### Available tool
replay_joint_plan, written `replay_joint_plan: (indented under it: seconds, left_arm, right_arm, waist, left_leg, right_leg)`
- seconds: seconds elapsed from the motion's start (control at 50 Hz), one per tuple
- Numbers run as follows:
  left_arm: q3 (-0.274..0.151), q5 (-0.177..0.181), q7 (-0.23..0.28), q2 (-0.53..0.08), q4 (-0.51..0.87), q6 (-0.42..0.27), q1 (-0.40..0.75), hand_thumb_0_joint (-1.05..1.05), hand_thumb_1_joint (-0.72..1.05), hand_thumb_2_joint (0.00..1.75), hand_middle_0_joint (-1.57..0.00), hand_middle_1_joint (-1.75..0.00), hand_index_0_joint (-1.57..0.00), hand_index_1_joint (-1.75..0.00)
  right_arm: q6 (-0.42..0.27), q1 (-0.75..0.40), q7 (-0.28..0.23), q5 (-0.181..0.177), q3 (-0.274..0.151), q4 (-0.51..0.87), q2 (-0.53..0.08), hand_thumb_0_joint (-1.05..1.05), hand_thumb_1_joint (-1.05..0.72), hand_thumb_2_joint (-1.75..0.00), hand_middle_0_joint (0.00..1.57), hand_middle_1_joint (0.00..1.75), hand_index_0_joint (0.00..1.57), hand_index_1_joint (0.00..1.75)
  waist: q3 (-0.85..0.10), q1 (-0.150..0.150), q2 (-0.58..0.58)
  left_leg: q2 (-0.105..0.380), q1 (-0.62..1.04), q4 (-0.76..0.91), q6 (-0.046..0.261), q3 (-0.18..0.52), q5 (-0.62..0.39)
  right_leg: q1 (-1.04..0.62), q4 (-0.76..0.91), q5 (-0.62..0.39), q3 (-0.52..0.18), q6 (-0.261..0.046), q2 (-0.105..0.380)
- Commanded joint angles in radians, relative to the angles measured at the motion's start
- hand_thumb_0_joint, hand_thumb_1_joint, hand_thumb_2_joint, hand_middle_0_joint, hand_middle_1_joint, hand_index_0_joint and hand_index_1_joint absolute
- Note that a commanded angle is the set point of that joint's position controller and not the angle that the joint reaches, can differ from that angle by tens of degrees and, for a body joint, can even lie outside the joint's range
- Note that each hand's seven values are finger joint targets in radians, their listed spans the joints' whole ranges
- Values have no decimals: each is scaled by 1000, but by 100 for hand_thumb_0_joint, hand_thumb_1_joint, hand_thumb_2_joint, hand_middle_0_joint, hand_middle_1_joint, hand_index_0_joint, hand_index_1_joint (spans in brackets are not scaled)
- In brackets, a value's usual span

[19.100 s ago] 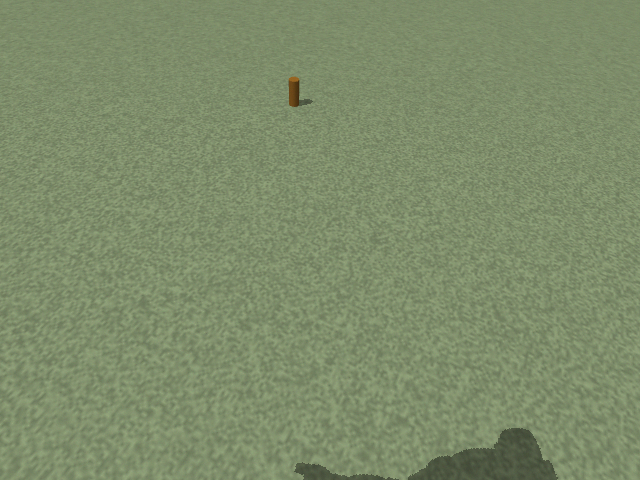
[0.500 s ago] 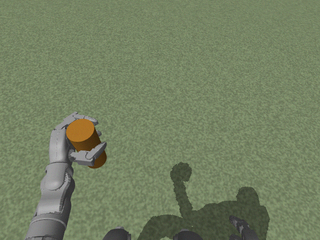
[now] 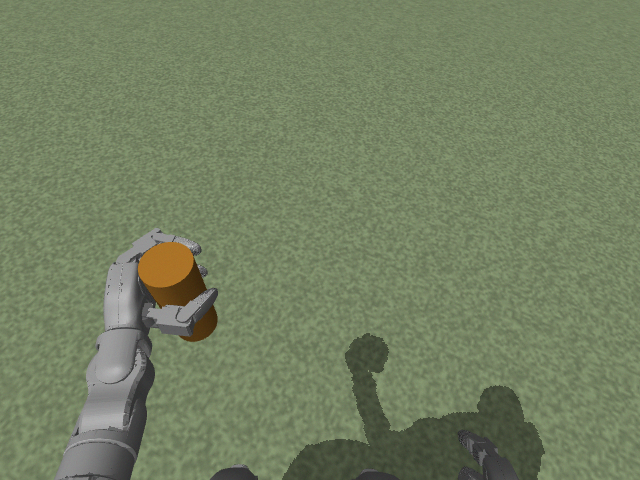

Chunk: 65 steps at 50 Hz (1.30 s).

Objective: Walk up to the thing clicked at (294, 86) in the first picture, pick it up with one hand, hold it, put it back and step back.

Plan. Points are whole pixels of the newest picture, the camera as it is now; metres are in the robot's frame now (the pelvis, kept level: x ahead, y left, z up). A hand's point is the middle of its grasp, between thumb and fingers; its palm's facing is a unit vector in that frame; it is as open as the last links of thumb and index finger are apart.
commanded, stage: hold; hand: left
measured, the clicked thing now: (183, 296) +0.33 +0.17 +0.02
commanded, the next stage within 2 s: crouch in 1.98 s
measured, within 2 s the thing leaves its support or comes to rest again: neither
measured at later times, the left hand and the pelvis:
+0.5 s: hand (181, 288) +0.32 +0.17 +0.05, palm faces +0.14 -0.99 -0.03, open 8.4 cm; pelvis +0.00 +0.00 +0.00, yaw +0 degrees
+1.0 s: hand (176, 285) +0.33 +0.17 +0.05, palm faces +0.14 -0.99 -0.03, open 8.4 cm; pelvis +0.00 +0.00 +0.01, yaw +0 degrees
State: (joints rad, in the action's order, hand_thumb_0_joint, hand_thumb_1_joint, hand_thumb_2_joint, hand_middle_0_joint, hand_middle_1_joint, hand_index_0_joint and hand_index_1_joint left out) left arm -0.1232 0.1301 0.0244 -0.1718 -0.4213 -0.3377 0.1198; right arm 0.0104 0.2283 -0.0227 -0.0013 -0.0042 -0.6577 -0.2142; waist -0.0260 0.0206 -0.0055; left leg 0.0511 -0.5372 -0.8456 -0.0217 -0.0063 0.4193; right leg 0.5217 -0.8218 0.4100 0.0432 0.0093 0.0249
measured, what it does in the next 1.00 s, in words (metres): stands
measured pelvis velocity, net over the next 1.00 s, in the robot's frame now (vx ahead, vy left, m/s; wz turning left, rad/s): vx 0.00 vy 0.00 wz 0.00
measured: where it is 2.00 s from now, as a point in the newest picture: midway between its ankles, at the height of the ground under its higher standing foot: outside the picture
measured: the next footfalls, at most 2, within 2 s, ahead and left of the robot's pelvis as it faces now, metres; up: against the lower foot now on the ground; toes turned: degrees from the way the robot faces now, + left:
none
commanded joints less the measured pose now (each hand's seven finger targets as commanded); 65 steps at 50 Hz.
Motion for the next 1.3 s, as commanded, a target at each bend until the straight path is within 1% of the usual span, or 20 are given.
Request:
replay_joint_plan:
  seconds: [0.0,0.02,0.1,0.14,0.18,0.26,0.34,0.38,0.44,0.64,0.74,0.82,0.86,0.94,1.04,1.06,1.1,1.12,1.16,1.28]
  left_arm:
    - [-39,20,-1,-92,213,-90,243,0,34,117,-126,-134,-127,-134]
    - [-51,22,0,-122,287,-96,297,0,33,117,-127,-135,-128,-134]
    - [-56,18,-8,-130,262,-96,291,0,36,117,-126,-134,-128,-134]
    - [-30,22,-10,-95,240,-94,290,0,34,117,-127,-134,-128,-134]
    - [-67,22,-6,-135,263,-98,314,0,34,117,-126,-134,-128,-134]
    - [-41,24,-8,-108,276,-102,302,0,37,117,-126,-134,-127,-133]
    - [-64,22,-6,-130,270,-107,326,0,36,118,-127,-134,-128,-134]
    - [-26,20,-9,-99,278,-104,305,0,37,118,-126,-135,-127,-135]
    - [-59,21,-4,-130,282,-106,305,0,37,119,-126,-135,-127,-134]
    - [-54,22,-12,-113,232,-99,291,0,37,120,-127,-137,-129,-136]
    - [-40,27,-15,-111,301,-107,299,0,34,119,-127,-137,-128,-136]
    - [-54,22,-6,-113,233,-102,270,0,33,119,-125,-135,-126,-134]
    - [-41,21,-7,-120,309,-110,326,0,37,119,-125,-135,-126,-134]
    - [-29,20,-10,-98,278,-104,308,0,34,119,-125,-135,-126,-134]
    - [-54,12,-10,-108,192,-104,274,0,34,120,-126,-135,-127,-135]
    - [-41,17,-11,-89,192,-108,267,0,34,120,-126,-136,-127,-135]
    - [-59,13,-10,-132,258,-123,321,0,35,120,-126,-136,-127,-136]
    - [-37,12,-13,-114,277,-122,308,0,37,120,-126,-136,-127,-136]
    - [-34,18,-15,-97,229,-118,277,0,36,121,-126,-136,-127,-136]
    - [-52,15,-1,-123,284,-126,318,0,35,120,-124,-134,-125,-134]
  right_arm:
    - [-44,-31,-7,-1,-47,122,-127,0,-92,-90,20,30,20,30]
    - [-46,-31,-9,0,-49,119,-129,0,-92,-90,20,30,20,30]
    - [-46,-32,-11,-1,-48,117,-129,0,-92,-90,20,30,20,30]
    - [-49,-36,-9,0,-46,117,-124,0,-92,-90,20,30,20,30]
    - [-53,-41,-11,-1,-50,112,-129,0,-92,-90,20,30,20,30]
    - [-56,-35,-9,-1,-48,113,-126,0,-92,-90,20,30,20,30]
    - [-58,-44,-10,-2,-50,114,-129,0,-92,-90,20,30,20,30]
    - [-58,-35,-9,0,-50,110,-129,0,-92,-90,20,30,20,30]
    - [-57,-29,-9,0,-49,107,-127,0,-92,-90,20,30,20,30]
    - [-59,-42,-10,-4,-52,108,-130,0,-92,-91,20,30,20,30]
    - [-64,-37,-8,-5,-52,111,-130,0,-92,-91,20,30,20,30]
    - [-61,-24,-5,-3,-52,99,-128,0,-91,-90,20,30,20,30]
    - [-61,-23,-5,-2,-55,104,-131,0,-91,-90,20,30,20,30]
    - [-61,-30,-6,-2,-53,105,-128,0,-91,-90,20,30,20,30]
    - [-56,-36,1,1,-55,106,-128,0,-91,-90,20,30,20,30]
    - [-58,-31,4,2,-58,105,-131,0,-92,-90,20,30,20,30]
    - [-58,-28,7,3,-61,108,-135,0,-92,-91,20,30,20,30]
    - [-58,-26,5,1,-60,115,-134,0,-92,-91,20,30,20,30]
    - [-57,-33,6,0,-57,116,-134,0,-92,-91,20,30,20,30]
    - [-58,-33,2,0,-55,114,-128,0,-92,-91,20,30,20,30]
  waist:
    - [-273,6,-9]
    - [-285,1,-21]
    - [-276,2,-19]
    - [-251,13,10]
    - [-278,4,-6]
    - [-287,1,-13]
    - [-260,4,-13]
    - [-295,6,-21]
    - [-311,-2,-2]
    - [-243,6,-1]
    - [-290,0,-30]
    - [-284,4,-10]
    - [-311,3,-36]
    - [-279,7,-11]
    - [-232,2,-7]
    - [-238,6,0]
    - [-304,0,-52]
    - [-323,-1,-34]
    - [-268,6,-29]
    - [-291,1,-19]
  left_leg:
    - [-36,137,131,18,2,-271]
    - [-37,139,129,19,-1,-271]
    - [-39,143,133,20,-4,-270]
    - [-41,130,136,25,-5,-238]
    - [-43,144,140,25,-9,-226]
    - [-40,158,146,19,-3,-245]
    - [-43,142,146,23,-7,-225]
    - [-41,171,147,21,-5,-252]
    - [-42,164,140,23,-4,-289]
    - [-42,152,160,23,-6,-226]
    - [-40,189,157,18,-1,-281]
    - [-37,177,144,22,-1,-316]
    - [-37,198,141,21,-1,-345]
    - [-36,193,145,22,1,-335]
    - [-38,148,150,21,-1,-264]
    - [-35,143,152,20,3,-265]
    - [-38,182,142,17,2,-300]
    - [-36,199,142,18,4,-324]
    - [-34,168,149,16,5,-293]
    - [-36,157,146,19,2,-267]
  right_leg:
    - [-134,116,-305,7,-13,-33]
    - [-141,119,-311,2,-12,-31]
    - [-139,128,-312,0,-11,-29]
    - [-138,138,-288,0,-6,-26]
    - [-141,142,-277,-5,-6,-21]
    - [-153,136,-288,2,-11,-28]
    - [-139,146,-277,-3,-8,-22]
    - [-151,141,-297,0,-10,-23]
    - [-179,137,-337,0,-7,-25]
    - [-142,159,-272,2,-8,-26]
    - [-166,145,-313,6,-12,-30]
    - [-163,139,-347,6,-11,-30]
    - [-173,136,-373,4,-11,-28]
    - [-164,141,-368,5,-9,-28]
    - [-138,147,-297,7,-11,-27]
    - [-140,138,-297,11,-13,-30]
    - [-154,131,-321,6,-15,-28]
    - [-164,130,-340,8,-15,-29]
    - [-140,130,-313,11,-16,-33]
    - [-154,137,-301,6,-13,-29]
